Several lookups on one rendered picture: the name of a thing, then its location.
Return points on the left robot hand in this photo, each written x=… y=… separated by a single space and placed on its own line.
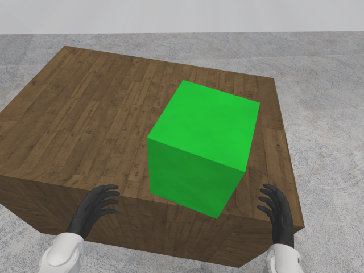
x=89 y=212

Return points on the carton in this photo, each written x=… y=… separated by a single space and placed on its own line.
x=199 y=147

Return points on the robot right forearm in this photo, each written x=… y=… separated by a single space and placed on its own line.
x=282 y=259

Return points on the pedestal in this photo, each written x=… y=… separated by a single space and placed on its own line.
x=83 y=121

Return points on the robot left forearm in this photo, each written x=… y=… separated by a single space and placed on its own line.
x=64 y=255

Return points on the right robot hand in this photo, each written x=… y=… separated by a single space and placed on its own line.
x=280 y=216

